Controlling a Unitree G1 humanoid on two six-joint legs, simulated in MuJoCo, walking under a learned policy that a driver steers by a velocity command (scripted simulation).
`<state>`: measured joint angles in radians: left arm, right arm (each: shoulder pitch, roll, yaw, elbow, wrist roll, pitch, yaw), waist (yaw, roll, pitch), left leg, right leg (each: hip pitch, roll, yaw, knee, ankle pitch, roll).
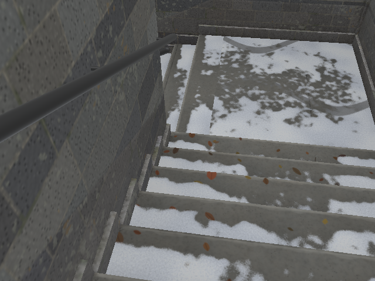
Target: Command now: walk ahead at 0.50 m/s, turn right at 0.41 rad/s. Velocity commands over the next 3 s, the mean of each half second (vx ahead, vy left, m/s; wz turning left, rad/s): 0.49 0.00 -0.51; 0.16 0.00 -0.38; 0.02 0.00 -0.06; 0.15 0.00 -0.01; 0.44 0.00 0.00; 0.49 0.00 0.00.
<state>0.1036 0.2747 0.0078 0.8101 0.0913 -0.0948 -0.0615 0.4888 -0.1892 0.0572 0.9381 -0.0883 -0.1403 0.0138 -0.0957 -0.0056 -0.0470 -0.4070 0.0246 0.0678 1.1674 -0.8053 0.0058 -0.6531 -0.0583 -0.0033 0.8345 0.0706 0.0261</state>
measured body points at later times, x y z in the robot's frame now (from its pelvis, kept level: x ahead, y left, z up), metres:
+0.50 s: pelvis +0.32 -0.04 -0.20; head +0.32 -0.04 +0.25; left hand +0.37 +0.19 -0.34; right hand +0.45 -0.30 -0.29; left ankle +0.43 +0.03 -0.94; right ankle +0.11 -0.10 -0.74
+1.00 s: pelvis +0.43 -0.07 -0.22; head +0.45 -0.08 +0.22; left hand +0.66 +0.10 -0.35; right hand +0.42 -0.36 -0.34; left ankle +0.43 +0.04 -0.94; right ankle +0.39 -0.16 -0.94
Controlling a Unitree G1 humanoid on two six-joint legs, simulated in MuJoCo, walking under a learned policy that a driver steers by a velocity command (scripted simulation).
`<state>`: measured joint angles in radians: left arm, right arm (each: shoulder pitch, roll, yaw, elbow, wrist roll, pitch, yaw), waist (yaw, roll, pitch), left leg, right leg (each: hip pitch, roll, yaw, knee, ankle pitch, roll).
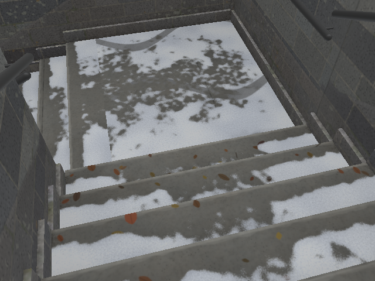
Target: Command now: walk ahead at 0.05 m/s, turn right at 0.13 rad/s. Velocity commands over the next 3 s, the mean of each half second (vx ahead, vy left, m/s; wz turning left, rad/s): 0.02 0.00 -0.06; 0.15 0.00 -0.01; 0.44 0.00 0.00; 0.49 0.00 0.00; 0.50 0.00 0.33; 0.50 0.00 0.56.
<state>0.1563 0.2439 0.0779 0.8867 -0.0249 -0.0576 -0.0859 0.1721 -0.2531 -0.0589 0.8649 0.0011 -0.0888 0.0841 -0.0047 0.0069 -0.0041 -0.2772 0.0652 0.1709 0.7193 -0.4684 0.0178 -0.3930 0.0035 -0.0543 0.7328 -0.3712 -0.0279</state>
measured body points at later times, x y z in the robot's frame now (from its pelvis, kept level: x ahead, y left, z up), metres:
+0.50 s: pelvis +0.00 +0.00 +0.02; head +0.01 +0.00 +0.47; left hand +0.07 +0.23 -0.14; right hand +0.03 -0.25 -0.13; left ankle -0.05 +0.10 -0.71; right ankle +0.01 -0.10 -0.71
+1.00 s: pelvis +0.03 -0.03 +0.01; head +0.02 -0.04 +0.46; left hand +0.00 +0.21 -0.14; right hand -0.01 -0.27 -0.15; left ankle -0.04 +0.09 -0.69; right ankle +0.01 -0.10 -0.71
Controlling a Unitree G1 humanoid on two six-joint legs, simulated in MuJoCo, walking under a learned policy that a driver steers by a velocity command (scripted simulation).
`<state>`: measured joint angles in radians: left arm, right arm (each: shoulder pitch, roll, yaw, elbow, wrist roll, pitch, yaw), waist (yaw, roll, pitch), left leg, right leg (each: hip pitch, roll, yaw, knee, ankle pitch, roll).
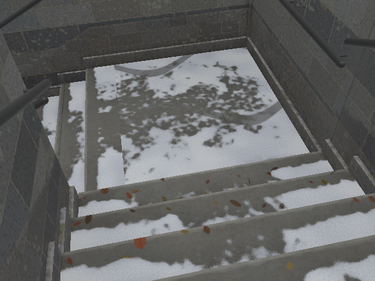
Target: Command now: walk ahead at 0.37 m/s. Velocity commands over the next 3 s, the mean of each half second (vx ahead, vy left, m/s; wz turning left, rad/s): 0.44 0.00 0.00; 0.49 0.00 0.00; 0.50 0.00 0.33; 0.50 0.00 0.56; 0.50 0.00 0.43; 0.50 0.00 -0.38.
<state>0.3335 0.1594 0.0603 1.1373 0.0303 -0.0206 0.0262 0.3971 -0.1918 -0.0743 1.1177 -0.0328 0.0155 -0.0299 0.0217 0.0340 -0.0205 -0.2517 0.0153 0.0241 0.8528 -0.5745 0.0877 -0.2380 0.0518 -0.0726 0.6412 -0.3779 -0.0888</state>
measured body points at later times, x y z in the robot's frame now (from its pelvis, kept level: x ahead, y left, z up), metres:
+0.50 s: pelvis +0.23 +0.04 -0.14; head +0.25 +0.06 +0.31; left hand +0.14 +0.28 -0.29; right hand +0.32 -0.20 -0.28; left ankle +0.25 +0.12 -0.87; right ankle +0.06 -0.09 -0.61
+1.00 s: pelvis +0.51 -0.03 -0.29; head +0.51 -0.04 +0.16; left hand +0.67 +0.21 -0.40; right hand +0.37 -0.23 -0.44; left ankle +0.31 +0.13 -0.79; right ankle +0.58 -0.11 -1.02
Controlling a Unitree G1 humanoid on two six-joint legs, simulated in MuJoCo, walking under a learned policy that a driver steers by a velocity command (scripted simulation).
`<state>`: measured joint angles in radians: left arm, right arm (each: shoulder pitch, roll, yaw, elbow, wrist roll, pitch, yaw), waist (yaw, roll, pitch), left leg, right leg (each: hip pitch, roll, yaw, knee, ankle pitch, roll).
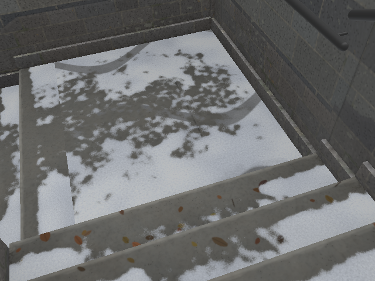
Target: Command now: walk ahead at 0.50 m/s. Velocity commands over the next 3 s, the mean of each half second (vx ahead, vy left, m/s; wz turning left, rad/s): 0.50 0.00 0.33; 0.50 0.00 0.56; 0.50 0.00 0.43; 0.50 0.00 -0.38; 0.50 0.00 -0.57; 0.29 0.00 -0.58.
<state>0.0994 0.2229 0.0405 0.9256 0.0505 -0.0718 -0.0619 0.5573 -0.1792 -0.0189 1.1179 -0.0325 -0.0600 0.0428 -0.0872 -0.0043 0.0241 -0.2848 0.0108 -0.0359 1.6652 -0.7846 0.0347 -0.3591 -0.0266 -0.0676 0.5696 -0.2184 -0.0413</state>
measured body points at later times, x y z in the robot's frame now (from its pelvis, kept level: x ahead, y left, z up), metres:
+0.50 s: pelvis +0.25 +0.04 -0.07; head +0.26 +0.05 +0.38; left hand +0.05 +0.15 -0.21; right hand +0.46 -0.13 -0.20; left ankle +0.37 +0.20 -0.80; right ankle +0.07 -0.09 -0.73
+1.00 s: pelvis +0.57 +0.10 -0.28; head +0.58 +0.10 +0.17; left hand +0.61 +0.38 -0.39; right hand +0.62 -0.11 -0.43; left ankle +0.37 +0.18 -0.86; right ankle +0.67 +0.04 -1.02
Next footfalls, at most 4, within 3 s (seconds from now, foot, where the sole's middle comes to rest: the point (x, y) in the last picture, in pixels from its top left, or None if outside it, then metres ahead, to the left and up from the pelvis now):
0.56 left None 0.40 0.19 -0.92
0.98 right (178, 266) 0.70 0.05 -1.07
1.44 left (105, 269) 0.72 0.37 -1.07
1.80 right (128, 224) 1.02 0.30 -1.22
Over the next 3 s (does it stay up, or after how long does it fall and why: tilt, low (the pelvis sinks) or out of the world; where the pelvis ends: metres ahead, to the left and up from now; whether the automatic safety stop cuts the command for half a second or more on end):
stays up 1.42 0.50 -0.59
